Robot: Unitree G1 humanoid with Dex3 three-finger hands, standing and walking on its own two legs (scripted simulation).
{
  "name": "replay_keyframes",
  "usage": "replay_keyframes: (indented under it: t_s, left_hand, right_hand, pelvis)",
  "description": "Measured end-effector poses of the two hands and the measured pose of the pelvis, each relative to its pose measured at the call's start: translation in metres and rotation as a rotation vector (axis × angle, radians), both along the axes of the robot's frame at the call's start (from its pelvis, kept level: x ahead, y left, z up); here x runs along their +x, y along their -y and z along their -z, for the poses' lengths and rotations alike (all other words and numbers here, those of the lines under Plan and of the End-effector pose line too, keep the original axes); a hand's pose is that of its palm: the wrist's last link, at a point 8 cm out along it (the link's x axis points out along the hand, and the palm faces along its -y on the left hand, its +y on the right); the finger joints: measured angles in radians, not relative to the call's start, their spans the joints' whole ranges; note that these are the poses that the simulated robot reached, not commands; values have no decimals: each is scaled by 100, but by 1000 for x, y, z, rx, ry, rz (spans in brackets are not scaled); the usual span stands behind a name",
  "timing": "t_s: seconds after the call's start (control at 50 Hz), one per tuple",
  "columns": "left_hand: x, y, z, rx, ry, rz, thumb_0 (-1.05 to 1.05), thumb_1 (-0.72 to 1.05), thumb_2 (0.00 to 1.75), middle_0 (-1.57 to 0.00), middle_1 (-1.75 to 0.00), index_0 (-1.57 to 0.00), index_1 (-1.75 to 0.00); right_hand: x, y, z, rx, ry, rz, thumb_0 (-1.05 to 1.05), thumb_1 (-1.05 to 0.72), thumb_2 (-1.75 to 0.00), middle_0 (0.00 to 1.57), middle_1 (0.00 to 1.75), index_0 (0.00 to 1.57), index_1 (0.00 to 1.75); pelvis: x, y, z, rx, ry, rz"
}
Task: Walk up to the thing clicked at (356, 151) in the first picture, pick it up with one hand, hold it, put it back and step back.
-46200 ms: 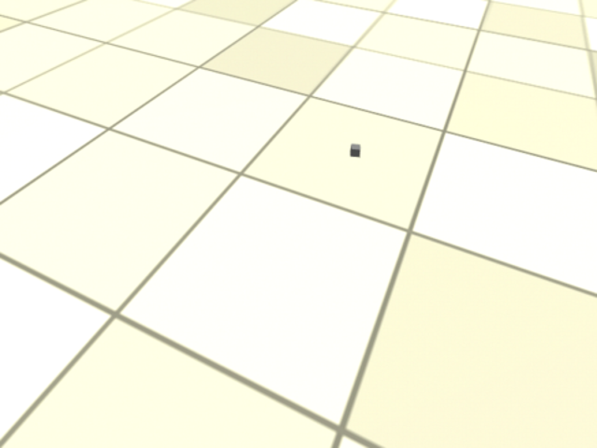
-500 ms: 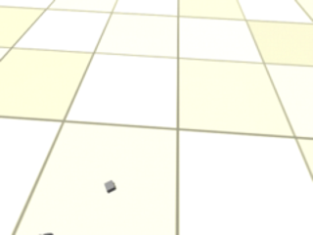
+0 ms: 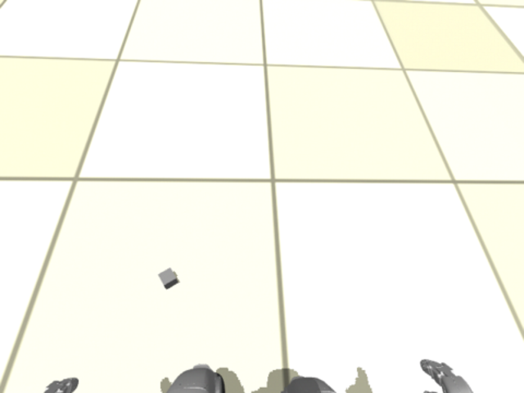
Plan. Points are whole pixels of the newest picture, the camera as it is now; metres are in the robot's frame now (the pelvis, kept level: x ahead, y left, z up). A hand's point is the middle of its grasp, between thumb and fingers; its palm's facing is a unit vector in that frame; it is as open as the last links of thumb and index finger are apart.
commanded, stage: step back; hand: left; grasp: from above
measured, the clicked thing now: (168, 278) +0.53 +0.31 -0.73
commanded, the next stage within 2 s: none
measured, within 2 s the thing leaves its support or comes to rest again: neither
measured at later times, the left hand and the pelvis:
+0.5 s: hand out of the picture -0.03 +0.26 -0.14, palm faces +0.08 -0.92 -0.38, open 7.4 cm; pelvis -0.14 -0.01 +0.00, yaw +5 degrees
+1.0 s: hand out of the picture -0.24 +0.21 -0.13, palm faces +0.03 -0.90 -0.43, open 7.4 cm; pelvis -0.30 -0.06 +0.01, yaw +2 degrees
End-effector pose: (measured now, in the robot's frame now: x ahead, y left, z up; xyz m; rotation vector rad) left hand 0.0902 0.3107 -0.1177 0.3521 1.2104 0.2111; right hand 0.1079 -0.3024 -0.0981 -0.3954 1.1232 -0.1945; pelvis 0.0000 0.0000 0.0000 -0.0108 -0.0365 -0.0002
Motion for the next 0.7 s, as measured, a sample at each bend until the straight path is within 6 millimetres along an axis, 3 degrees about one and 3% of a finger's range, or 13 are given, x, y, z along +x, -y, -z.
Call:
replay_keyframes:
  t_s: [0.08, 0.18, 0.3, 0.42, 0.54, 0.7]
  left_hand:
    - [-29, 15, -6, 17, 11, -1, 0, 90, 90, -21, -30, -20, -30]
    - [-66, 25, -25, 28, 18, -25, 0, 90, 90, -21, -30, -20, -30]
    - [-80, 22, -36, 50, 99, -34, 0, 90, 90, -21, -30, -20, -30]
    - [-101, 10, -20, 25, 174, -41, 0, 90, 90, -21, -30, -20, -30]
    - [-145, 9, -16, -3, 120, -70, 0, 90, 90, -21, -30, -20, -30]
    - [-221, 18, -11, 15, 29, -57, 0, 90, 90, -21, -30, -20, -30]
  right_hand:
    - [-21, 18, 15, 25, 4, 16, 0, -90, -90, 20, 31, 21, 30]
    - [-53, 28, 12, 37, -32, 35, 0, -91, -90, 20, 30, 21, 30]
    - [-97, 33, 10, 8, -101, -7, 0, -91, -90, 20, 30, 21, 30]
    - [-131, 22, 10, -26, -115, -54, 0, -91, -90, 20, 30, 21, 30]
    - [-158, 12, -8, -20, -69, -71, 0, -90, -90, 20, 30, 21, 30]
    - [-176, 24, -16, -21, 51, -73, 0, -90, -90, 20, 31, 21, 30]
  pelvis:
    - [-23, 14, 6, -18, 15, -2]
    - [-44, 21, -6, 27, 6, -7]
    - [-75, 21, -9, 25, -9, -52]
    - [-116, 13, 3, 27, 3, -102]
    - [-151, 13, -7, -1, 5, -88]
    - [-202, 29, -6, -7, -4, -28]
